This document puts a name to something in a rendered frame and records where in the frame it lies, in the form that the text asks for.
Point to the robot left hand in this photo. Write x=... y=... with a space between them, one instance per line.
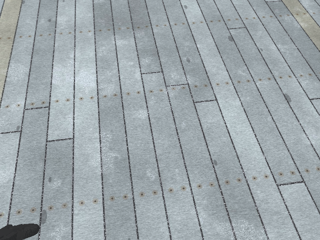
x=18 y=232

